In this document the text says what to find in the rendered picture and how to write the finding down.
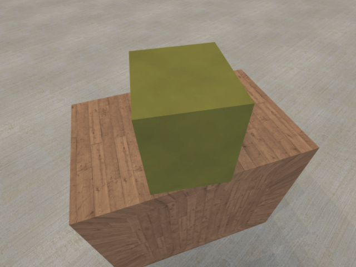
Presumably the carton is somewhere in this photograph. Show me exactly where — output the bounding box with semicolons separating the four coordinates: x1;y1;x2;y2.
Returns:
129;42;255;195

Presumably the pedestal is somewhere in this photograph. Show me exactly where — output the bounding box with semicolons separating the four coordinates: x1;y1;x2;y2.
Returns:
69;69;319;267

